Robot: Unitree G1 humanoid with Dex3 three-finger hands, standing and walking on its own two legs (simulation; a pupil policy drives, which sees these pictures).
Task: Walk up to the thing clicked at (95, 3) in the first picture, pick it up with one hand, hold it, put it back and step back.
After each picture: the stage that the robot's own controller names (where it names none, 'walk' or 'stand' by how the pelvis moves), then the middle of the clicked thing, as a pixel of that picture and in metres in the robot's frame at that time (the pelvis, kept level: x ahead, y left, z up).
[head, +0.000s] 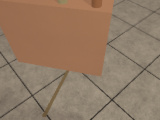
stand; out of the picture +1.00 -0.07 +0.06
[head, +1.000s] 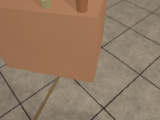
walk; out of the picture +0.91 +0.06 +0.08
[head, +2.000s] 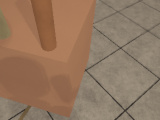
walk; (45, 23) +0.55 +0.20 +0.09
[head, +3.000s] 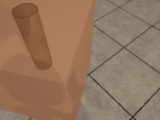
stand; (36, 42) +0.45 +0.18 +0.09
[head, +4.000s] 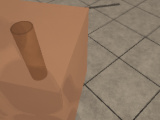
stand; (32, 54) +0.44 +0.22 +0.06
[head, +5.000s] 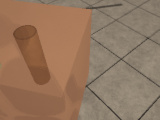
stand; (35, 58) +0.42 +0.20 +0.06
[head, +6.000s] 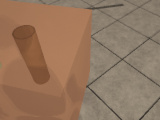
stand; (34, 58) +0.43 +0.21 +0.06
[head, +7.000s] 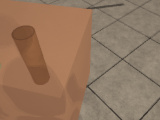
stand; (34, 59) +0.42 +0.20 +0.06
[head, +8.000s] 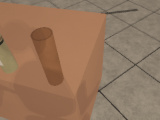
rise first; (49, 60) +0.42 +0.17 +0.06
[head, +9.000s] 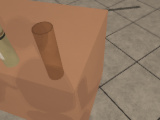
go down; (50, 54) +0.44 +0.18 +0.06
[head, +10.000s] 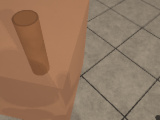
go down; (34, 48) +0.45 +0.16 +0.07
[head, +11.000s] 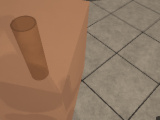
go down; (33, 53) +0.44 +0.17 +0.07
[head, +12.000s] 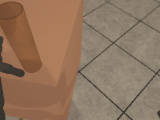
close in; (23, 43) +0.44 +0.18 +0.10
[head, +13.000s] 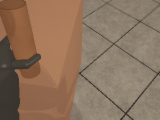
lift; (23, 43) +0.44 +0.18 +0.11
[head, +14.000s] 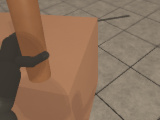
lift; (31, 40) +0.35 +0.15 +0.24
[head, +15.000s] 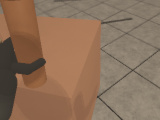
hold; (27, 46) +0.33 +0.17 +0.24
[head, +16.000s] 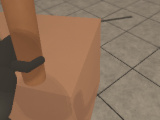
hold; (27, 44) +0.34 +0.17 +0.24
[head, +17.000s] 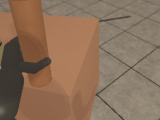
crouch; (34, 45) +0.34 +0.15 +0.23
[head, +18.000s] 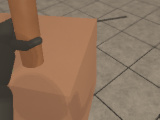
crouch; (26, 26) +0.40 +0.17 +0.26
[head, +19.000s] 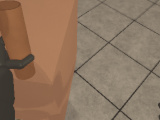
lower; (17, 44) +0.45 +0.19 +0.10
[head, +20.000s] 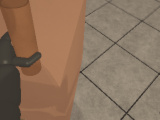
lower; (24, 41) +0.43 +0.18 +0.11
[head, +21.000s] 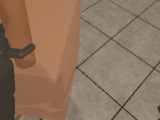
lower; (18, 33) +0.46 +0.18 +0.12
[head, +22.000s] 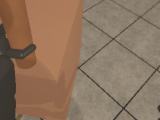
lower; (19, 33) +0.46 +0.19 +0.12
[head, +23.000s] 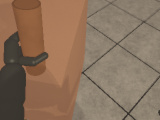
draw back; (32, 42) +0.44 +0.16 +0.11
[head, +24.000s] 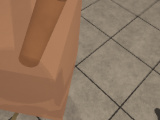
sink last; (39, 32) +0.46 +0.12 +0.12
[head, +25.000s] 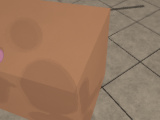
sink last; out of the picture +0.75 -0.69 -0.62
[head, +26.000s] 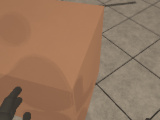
stand; out of the picture +0.89 -0.89 -0.74
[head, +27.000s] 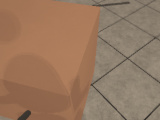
stand; out of the picture +0.86 -0.90 -0.74
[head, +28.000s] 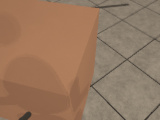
stand; out of the picture +0.85 -0.91 -0.74
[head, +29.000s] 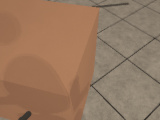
stand; out of the picture +0.83 -0.93 -0.74
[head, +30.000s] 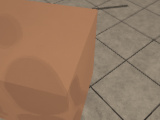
walk; out of the picture +0.81 -0.94 -0.74
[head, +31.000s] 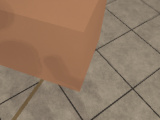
walk; out of the picture +1.00 -1.05 -0.72
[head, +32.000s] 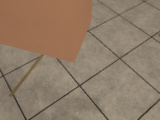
walk; out of the picture +1.41 -0.95 -0.72
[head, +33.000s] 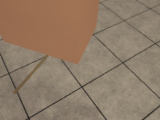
stand; out of the picture +1.36 -1.04 -0.73
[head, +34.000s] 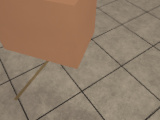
stand; out of the picture +1.35 -1.04 -0.75
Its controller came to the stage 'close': yes
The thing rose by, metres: 0.21
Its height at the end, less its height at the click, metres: -0.81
